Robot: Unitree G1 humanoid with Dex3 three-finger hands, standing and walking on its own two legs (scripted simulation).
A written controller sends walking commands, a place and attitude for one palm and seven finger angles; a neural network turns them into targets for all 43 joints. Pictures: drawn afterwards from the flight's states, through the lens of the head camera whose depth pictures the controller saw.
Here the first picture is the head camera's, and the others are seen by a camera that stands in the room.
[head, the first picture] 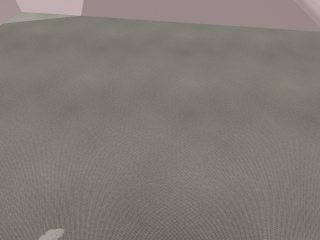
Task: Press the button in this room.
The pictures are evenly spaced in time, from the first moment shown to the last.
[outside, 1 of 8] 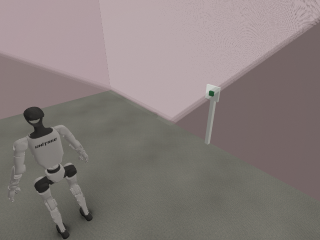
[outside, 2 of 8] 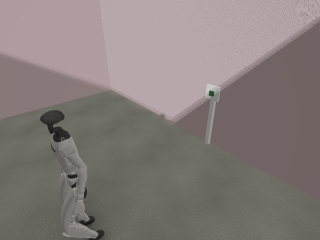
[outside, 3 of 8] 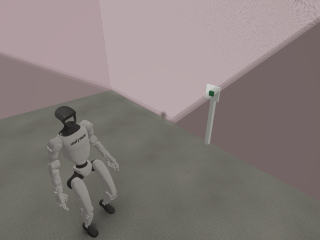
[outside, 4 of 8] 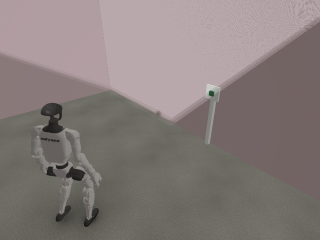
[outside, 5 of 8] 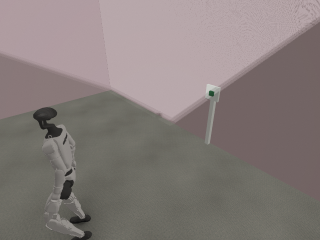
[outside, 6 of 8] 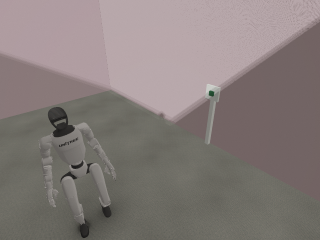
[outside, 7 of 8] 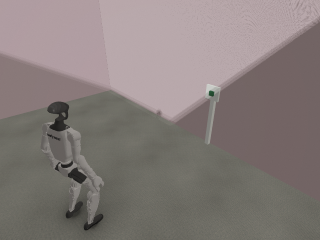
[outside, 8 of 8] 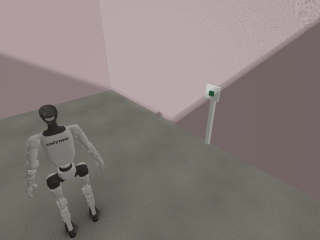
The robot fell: no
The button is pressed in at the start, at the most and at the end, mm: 0 0 0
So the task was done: no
